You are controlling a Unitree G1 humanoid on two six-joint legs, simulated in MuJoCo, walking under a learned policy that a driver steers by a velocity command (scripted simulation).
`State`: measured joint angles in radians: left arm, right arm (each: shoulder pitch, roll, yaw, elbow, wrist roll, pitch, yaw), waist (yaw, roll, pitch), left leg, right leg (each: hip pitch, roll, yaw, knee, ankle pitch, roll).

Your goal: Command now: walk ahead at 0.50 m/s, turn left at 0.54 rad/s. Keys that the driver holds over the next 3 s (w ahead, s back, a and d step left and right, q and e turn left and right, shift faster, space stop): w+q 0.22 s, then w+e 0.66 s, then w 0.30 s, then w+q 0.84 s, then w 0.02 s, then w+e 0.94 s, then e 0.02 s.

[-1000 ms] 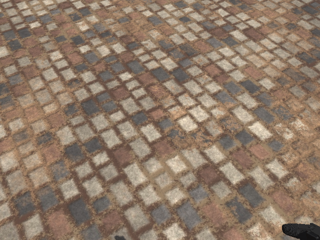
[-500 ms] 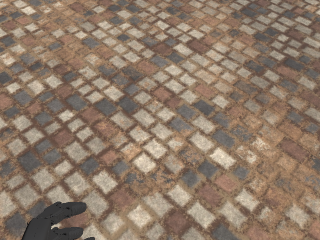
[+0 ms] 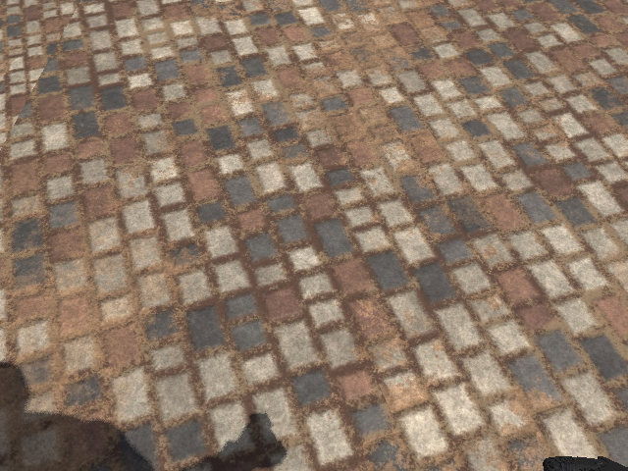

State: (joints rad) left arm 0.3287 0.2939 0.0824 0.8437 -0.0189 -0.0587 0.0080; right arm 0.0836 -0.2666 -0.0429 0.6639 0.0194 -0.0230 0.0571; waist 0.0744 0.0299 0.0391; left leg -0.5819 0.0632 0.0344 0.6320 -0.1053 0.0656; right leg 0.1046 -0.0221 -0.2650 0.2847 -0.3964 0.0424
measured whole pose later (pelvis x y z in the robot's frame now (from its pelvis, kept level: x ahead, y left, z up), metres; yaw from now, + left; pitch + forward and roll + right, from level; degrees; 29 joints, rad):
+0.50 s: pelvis +0.28 +0.02 +0.01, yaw +7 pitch +2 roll +2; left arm 0.09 0.27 0.03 0.72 -0.02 -0.09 -0.05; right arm 0.32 -0.29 -0.06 0.77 0.00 -0.06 0.00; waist -0.06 -0.04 0.01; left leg 0.03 -0.09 -0.04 0.28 -0.34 0.07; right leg -0.59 -0.05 0.01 0.55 0.03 -0.02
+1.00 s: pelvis +0.58 +0.02 +0.01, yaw -8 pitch +2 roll +0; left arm 0.36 0.29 0.06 0.76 -0.02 -0.04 0.01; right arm 0.05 -0.28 -0.03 0.66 0.00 -0.11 0.02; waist 0.09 0.03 0.02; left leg -0.55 0.01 -0.09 0.50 0.03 -0.05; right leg -0.08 0.12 0.19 0.39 -0.33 -0.07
